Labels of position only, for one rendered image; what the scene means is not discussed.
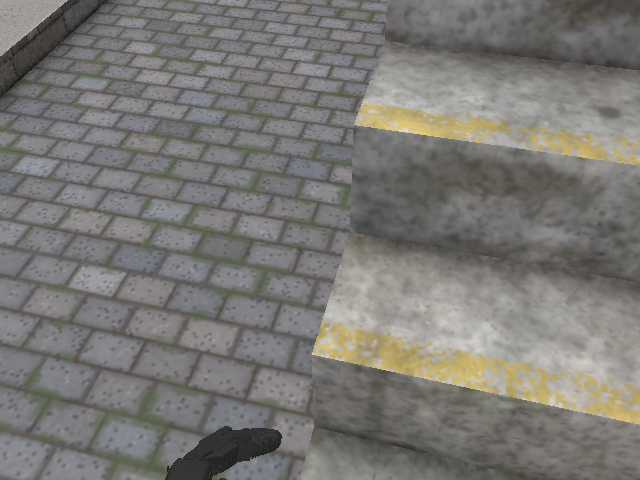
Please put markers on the left robot hand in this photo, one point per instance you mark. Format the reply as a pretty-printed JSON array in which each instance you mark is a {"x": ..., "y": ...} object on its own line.
[{"x": 221, "y": 450}]

